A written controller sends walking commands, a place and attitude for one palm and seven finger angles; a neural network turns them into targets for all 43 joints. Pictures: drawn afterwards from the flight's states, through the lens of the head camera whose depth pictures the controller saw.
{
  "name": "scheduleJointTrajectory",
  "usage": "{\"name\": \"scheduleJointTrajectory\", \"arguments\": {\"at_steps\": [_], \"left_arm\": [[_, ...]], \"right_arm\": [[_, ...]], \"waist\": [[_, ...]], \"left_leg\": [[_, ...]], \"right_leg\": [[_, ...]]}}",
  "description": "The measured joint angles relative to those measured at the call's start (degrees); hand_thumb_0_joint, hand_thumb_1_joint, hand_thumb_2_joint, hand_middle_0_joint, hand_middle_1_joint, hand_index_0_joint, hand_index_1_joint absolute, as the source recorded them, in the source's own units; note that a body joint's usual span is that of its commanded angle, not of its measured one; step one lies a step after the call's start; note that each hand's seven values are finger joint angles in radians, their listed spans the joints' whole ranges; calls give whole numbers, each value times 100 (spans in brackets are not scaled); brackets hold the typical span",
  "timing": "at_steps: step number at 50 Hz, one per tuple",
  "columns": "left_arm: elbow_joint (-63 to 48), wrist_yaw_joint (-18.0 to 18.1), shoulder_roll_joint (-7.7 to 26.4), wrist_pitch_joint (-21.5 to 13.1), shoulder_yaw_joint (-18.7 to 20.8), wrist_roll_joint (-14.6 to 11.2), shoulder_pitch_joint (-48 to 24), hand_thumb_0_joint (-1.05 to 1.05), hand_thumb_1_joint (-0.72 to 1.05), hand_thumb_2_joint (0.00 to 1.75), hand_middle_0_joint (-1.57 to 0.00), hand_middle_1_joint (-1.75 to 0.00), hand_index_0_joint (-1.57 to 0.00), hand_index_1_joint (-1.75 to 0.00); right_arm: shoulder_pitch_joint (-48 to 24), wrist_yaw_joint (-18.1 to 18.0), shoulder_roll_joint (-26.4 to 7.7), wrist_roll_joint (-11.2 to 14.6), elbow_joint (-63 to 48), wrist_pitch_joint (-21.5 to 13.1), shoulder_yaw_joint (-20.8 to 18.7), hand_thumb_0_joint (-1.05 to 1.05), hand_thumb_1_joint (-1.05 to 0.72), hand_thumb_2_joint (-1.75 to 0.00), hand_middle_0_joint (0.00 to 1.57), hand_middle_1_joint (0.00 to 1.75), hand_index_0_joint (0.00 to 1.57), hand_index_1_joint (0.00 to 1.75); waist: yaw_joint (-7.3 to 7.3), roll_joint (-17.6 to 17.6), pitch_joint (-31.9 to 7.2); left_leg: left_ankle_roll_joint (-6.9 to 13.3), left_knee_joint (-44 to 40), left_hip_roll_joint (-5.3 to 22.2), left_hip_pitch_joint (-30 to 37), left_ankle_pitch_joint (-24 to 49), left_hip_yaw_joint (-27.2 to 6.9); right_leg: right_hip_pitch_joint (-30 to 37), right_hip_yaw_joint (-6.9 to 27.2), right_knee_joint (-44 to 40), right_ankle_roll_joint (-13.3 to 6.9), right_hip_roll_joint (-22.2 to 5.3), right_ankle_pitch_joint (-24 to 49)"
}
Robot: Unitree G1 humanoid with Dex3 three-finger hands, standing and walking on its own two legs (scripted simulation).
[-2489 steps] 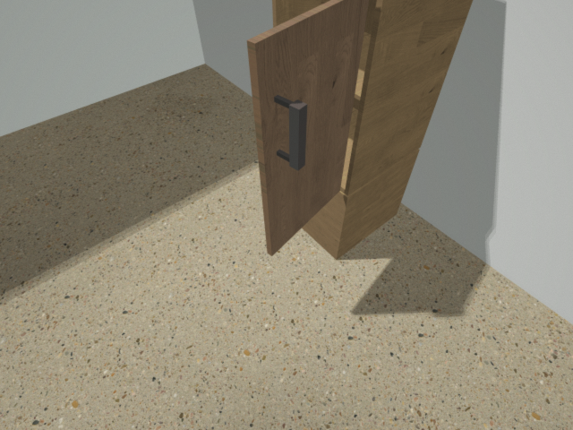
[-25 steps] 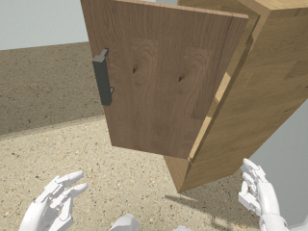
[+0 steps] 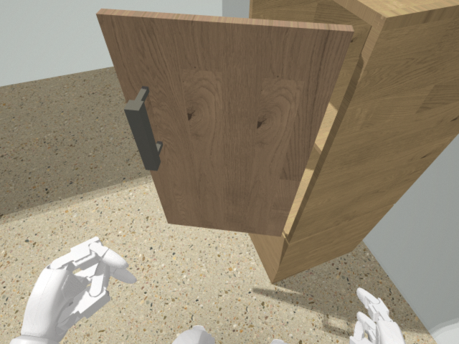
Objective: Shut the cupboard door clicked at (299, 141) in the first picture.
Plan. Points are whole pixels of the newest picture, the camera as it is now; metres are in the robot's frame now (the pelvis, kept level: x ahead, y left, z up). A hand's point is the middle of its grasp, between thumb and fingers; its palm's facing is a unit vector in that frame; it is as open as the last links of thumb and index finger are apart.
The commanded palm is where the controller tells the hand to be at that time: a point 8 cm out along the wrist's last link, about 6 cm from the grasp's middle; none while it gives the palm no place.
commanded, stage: raise the hand and make a fist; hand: left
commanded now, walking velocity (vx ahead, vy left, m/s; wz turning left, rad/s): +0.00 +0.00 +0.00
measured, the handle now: (148, 130) +0.44 +0.18 +0.13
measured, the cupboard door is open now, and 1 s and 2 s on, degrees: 62 62 62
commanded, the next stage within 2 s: bring the fist close to the handle in 0.98 s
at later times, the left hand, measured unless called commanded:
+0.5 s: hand (87, 247) +0.23 +0.21 +0.12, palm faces -0.03 -1.00 -0.07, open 3.1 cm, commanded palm +0.21 +0.26 +0.13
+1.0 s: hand (93, 234) +0.24 +0.20 +0.13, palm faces -0.02 -1.00 -0.08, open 3.1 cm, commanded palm +0.22 +0.25 +0.14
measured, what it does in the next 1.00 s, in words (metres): stands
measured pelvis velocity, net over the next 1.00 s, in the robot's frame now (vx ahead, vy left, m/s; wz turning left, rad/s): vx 0.02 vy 0.01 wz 0.01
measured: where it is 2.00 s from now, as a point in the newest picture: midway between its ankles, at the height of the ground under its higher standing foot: outside the picture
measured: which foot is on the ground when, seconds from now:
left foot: down 0.00-1.00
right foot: down 0.00-1.00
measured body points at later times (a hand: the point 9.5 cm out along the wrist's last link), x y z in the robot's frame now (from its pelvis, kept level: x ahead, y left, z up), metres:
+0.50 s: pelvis +0.02 +0.02 +0.03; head +0.02 +0.03 +0.48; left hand +0.22 +0.26 +0.13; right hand +0.20 -0.20 -0.03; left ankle +0.03 +0.09 -0.67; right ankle +0.00 -0.10 -0.67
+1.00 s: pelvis +0.02 +0.01 +0.04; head +0.02 +0.01 +0.49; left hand +0.24 +0.26 +0.14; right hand +0.19 -0.22 -0.03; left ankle +0.03 +0.09 -0.67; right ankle +0.00 -0.10 -0.67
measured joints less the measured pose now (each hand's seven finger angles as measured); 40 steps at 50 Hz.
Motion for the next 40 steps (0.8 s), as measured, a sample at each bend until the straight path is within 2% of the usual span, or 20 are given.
{"name": "scheduleJointTrajectory", "arguments": {"at_steps": [5, 13, 20, 27, 35, 40], "left_arm": [[-118, 243, 47, 122, -152, 162, -88, 1, 90, 90, -98, -115, -98, -115], [-235, 553, 132, 477, -145, 305, -359, 2, 90, 90, -112, -131, -113, -131], [-184, 526, 157, 852, -125, 325, -646, 1, 90, 90, -124, -143, -124, -143], [-88, 459, 229, 1112, -52, 333, -1041, 1, 90, 90, -128, -148, -128, -148], [76, 379, 271, 1385, 95, 238, -1328, 1, 90, 90, -130, -149, -130, -150], [55, 433, 216, 1398, 50, 302, -1221, 1, 90, 90, -130, -150, -130, -150]], "right_arm": [[-77, -28, -89, 30, -34, -51, -62, 2, -91, -90, 20, 30, 20, 30], [-241, 29, 47, 18, -223, -85, 144, 2, -91, -90, 20, 30, 20, 30], [-272, 77, 139, -14, -236, -84, 362, 2, -91, -90, 20, 30, 20, 30], [-223, 63, 91, -24, -99, -81, 449, 2, -90, -90, 20, 30, 21, 30], [-151, 39, 6, 0, 48, -49, 411, 2, -90, -90, 20, 30, 20, 30], [-128, 58, -38, -14, 39, -57, 339, 2, -91, -90, 20, 30, 20, 30]], "waist": [[-53, -55, 18], [-66, -45, -2], [-4, -10, 22], [32, 3, 133], [-6, -2, 189], [-44, -16, 219]], "left_leg": [[50, -119, -27, 186, 24, 25], [99, -458, -58, 642, 105, 28], [134, -757, -99, 1018, 180, 26], [149, -1012, -134, 1320, 261, 15], [148, -1349, -147, 1620, 383, 62], [137, -1430, -145, 1683, 414, 83]], "right_leg": [[193, 30, -141, 47, -22, 45], [683, 48, -556, 110, -36, 173], [1082, 57, -897, 156, -63, 270], [1399, 55, -1175, 179, -87, 360], [1664, 113, -1476, 187, -95, 483], [1704, 137, -1524, 177, -93, 505]]}}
